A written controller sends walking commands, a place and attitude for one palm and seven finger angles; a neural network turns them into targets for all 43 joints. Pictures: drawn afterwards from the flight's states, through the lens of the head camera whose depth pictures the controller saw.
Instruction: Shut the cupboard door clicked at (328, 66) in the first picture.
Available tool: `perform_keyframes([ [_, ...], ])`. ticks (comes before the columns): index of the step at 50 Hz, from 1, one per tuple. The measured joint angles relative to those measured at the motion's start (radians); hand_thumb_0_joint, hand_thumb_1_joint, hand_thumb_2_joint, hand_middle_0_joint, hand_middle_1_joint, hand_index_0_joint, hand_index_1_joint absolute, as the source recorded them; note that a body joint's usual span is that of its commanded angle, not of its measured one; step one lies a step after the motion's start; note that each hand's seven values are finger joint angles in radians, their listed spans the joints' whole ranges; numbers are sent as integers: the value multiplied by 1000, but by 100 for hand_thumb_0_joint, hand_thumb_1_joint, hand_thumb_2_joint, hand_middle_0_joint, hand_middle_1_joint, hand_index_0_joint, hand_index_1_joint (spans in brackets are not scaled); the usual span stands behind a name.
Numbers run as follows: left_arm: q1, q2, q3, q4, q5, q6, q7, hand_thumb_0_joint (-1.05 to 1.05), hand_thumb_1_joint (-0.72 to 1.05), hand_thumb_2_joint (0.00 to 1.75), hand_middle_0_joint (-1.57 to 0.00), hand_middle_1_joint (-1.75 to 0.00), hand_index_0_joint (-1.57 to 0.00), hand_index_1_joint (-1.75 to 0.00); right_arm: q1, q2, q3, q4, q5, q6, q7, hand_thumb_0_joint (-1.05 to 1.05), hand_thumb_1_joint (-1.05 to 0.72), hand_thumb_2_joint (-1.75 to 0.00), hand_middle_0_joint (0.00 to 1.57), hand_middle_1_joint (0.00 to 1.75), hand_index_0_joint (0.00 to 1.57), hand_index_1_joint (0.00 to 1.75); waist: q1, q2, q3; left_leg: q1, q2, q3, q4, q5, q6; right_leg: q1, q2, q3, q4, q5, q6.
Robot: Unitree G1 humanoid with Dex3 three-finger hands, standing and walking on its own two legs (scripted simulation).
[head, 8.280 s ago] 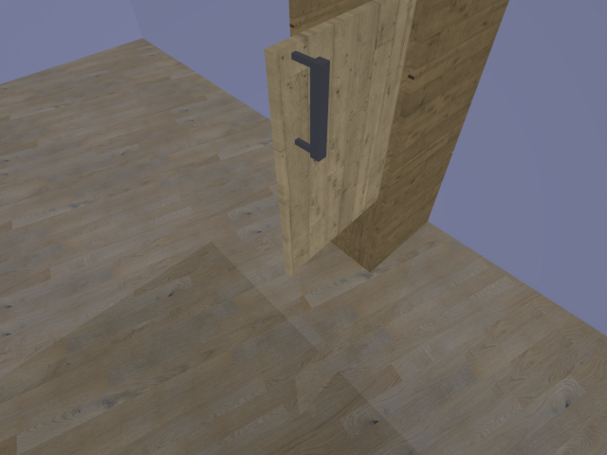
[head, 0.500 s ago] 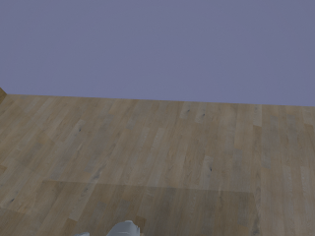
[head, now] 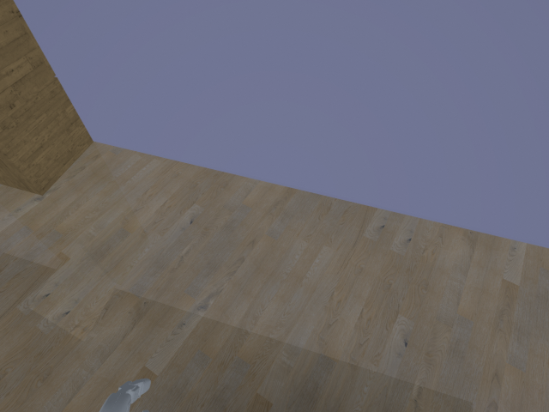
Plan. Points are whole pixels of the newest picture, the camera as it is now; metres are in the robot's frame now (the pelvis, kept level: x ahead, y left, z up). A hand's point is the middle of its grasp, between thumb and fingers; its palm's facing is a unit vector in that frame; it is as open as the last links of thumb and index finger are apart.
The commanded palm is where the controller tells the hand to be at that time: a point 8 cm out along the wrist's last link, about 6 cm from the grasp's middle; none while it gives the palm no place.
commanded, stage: walk to a spot facing it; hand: left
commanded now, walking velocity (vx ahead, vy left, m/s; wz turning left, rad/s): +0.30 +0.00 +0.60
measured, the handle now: out of the picture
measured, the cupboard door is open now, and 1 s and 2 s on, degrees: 93 93 93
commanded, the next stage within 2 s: turn to face it in 1.74 s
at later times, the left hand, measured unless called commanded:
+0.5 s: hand out of the picture +0.01 +0.22 -0.19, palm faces +0.39 -0.89 -0.21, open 7.4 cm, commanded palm none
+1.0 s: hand (133, 256) +0.43 +0.32 -0.16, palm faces +0.38 -0.91 -0.18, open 7.4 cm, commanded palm none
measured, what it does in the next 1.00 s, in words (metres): walks ahead, turning left: right foot, then left foot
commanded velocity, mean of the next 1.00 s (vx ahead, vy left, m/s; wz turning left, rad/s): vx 0.36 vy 0.00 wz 0.32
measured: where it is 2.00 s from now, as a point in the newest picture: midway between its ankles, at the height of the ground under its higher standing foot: (202, 262)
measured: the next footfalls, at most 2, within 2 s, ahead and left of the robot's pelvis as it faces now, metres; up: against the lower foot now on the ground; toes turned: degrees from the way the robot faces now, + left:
right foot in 0.04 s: +0.06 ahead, -0.14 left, +0.00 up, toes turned -1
left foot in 0.44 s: +0.22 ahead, +0.17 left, +0.00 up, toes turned +29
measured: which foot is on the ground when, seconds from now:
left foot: down 0.00-0.04, up 0.06-0.42, down 0.44-0.94, up 0.96-1.00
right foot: up 0.00-0.02, down 0.04-0.44, up 0.46-0.92, down 0.94-1.00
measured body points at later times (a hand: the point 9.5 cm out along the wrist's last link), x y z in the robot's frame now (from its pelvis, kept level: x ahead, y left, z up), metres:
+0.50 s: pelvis +0.15 +0.06 -0.03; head +0.20 +0.09 +0.42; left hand +0.00 +0.27 -0.17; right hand +0.38 -0.13 -0.15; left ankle +0.19 +0.16 -0.74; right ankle +0.05 -0.13 -0.66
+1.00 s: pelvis +0.37 +0.11 -0.01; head +0.41 +0.11 +0.44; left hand +0.40 +0.36 -0.14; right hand +0.37 -0.13 -0.17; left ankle +0.21 +0.16 -0.69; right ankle +0.46 +0.04 -0.74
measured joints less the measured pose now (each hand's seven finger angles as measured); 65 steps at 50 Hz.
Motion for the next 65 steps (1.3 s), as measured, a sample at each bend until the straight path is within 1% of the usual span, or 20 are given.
perform_keyframes([
  [2,7,-1,-4,-14,2,-23,-1,1,91,89,-19,-30,-20,-29,28,1,-6,11,7,4,0,0,-90,-90,20,30,21,30,0,-8,-14,-31,-17,-14,78,-68,-8,77,1,-6,-154,26,-21],
  [4,9,-24,-8,-12,3,-41,9,1,91,89,-20,-30,-20,-29,28,-14,-14,34,7,14,1,1,-90,-90,20,30,21,30,3,13,-3,-100,-4,4,277,-188,-21,90,0,-39,-134,66,-52],
  [7,49,-54,-16,6,0,-57,20,1,91,89,-20,-30,-20,-29,11,-34,-26,54,0,28,15,1,-90,-90,20,30,20,30,0,22,5,-216,31,62,549,-133,-43,157,-19,-91,-176,55,-56],
  [9,80,-65,-18,31,-1,-64,25,1,91,89,-20,-30,-20,-29,-5,-40,-29,51,0,29,23,1,-91,-90,20,30,20,30,-5,13,8,-272,62,94,614,-68,-58,210,-35,-126,-232,61,-48],
  [14,149,-53,-12,90,3,-81,33,1,93,89,-20,-30,-20,-30,-66,-44,-25,29,3,23,37,1,-91,-90,19,30,20,30,10,-21,31,-326,105,146,493,-5,-64,316,-76,-215,-314,46,-28],
  [19,224,-31,-15,138,7,-79,28,1,92,89,-20,-30,-20,-29,-159,-50,-9,0,3,7,44,1,-91,-90,19,30,20,30,54,-45,67,-272,88,209,236,-20,-26,392,-121,-286,-288,-30,19],
  [22,285,-25,-16,168,1,-64,18,1,92,89,-20,-30,-20,-29,-190,-60,2,-40,-3,-30,36,1,-91,-90,19,30,20,30,60,-43,60,-174,52,249,94,23,32,350,-178,-289,-68,-112,32],
  [23,291,-24,-16,175,-3,-51,12,1,91,89,-20,-30,-20,-29,-196,-62,0,-54,-5,-46,29,1,-91,-90,19,30,20,30,53,-32,59,-184,56,245,121,102,54,282,-181,-239,110,-129,21],
  [25,265,-11,-10,182,-8,-25,13,1,91,89,-20,-30,-20,-29,-197,-49,4,-61,1,-68,13,0,-91,-90,19,30,20,30,64,-42,71,-176,47,244,190,44,70,127,-155,-99,435,-116,-6],
  [28,201,-7,-2,170,1,-18,13,1,91,89,-19,-30,-20,-29,-162,-26,15,-47,3,-80,-6,0,-91,-90,19,30,20,30,76,-46,60,-100,30,235,136,-7,62,-56,-130,-29,602,-25,-20],
  [32,125,-28,-6,119,8,-26,6,1,91,89,-19,-30,-19,-29,-92,12,30,2,7,-85,-13,0,-91,-90,19,30,20,30,74,-41,31,15,6,217,-5,23,63,-196,-129,-15,488,85,-16],
  [36,69,-55,-12,85,8,-28,-2,1,91,89,-19,-30,-19,-29,-14,20,16,44,12,-86,-21,0,-94,-90,20,30,21,30,52,-42,-2,115,-13,199,-117,32,60,-247,-124,-11,319,191,-11],
  [42,-1,-65,-18,71,5,-26,-9,1,91,89,-19,-30,-20,-29,100,41,24,103,6,-89,-20,0,-93,-90,20,30,20,30,5,-53,-19,224,-20,180,-190,-10,34,-190,-94,-27,73,239,-24],
  [46,-34,-62,-21,61,5,-39,-12,1,91,89,-19,-30,-20,-29,171,53,27,140,0,-84,-24,0,-92,-90,20,30,20,30,-22,-43,-13,257,1,168,-135,-101,1,-77,-49,-60,-82,202,-52],
  [48,-48,-64,-20,58,7,-67,-8,1,91,89,-19,-30,-20,-29,194,56,26,164,9,-77,-22,0,-91,-90,20,30,20,30,-25,-25,2,202,29,152,45,-177,-3,-26,-27,-79,-101,175,-84],
  [50,-48,-73,-21,59,2,-89,0,1,91,89,-19,-30,-20,-29,185,56,24,185,15,-59,-18,0,-91,-90,20,30,20,30,-23,-11,24,71,43,123,375,-210,3,3,-22,-106,-69,122,-102],
  [53,-4,-92,-24,79,-3,-97,17,0,91,89,-20,-30,-20,-29,154,49,12,188,12,-38,-14,1,-91,-90,20,30,20,30,-19,4,26,-106,76,113,633,-105,-4,85,-15,-141,-132,106,-96],
  [56,50,-87,9,97,-17,-116,46,-2,95,89,-20,-30,-20,-30,113,49,3,164,7,-29,-8,1,-91,-90,19,30,20,30,-14,6,8,-228,117,118,610,-20,-25,166,-8,-176,-227,109,-96],
  [59,97,-59,5,132,-7,-118,45,-3,97,89,-20,-30,-20,-30,58,49,-3,135,4,-26,2,1,-91,-90,19,30,20,30,-3,-2,-5,-289,141,138,484,34,-38,237,-10,-202,-296,103,-89],
  [65,197,-56,-23,219,1,-101,35,-1,94,89,-19,-30,-20,-29,-65,12,-7,92,5,-33,18,1,-93,-90,19,30,20,30,41,-18,3,-266,127,188,213,62,-26,362,-29,-230,-334,32,-43],
])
